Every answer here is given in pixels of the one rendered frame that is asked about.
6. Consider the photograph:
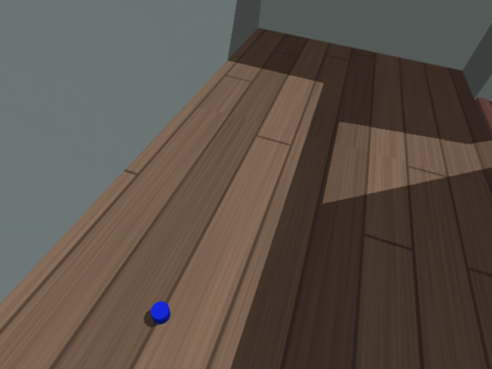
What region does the tin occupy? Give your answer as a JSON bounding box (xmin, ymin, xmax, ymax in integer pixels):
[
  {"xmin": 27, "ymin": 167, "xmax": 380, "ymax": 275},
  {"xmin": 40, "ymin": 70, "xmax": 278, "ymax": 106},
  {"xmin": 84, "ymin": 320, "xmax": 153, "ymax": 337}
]
[{"xmin": 151, "ymin": 301, "xmax": 171, "ymax": 324}]

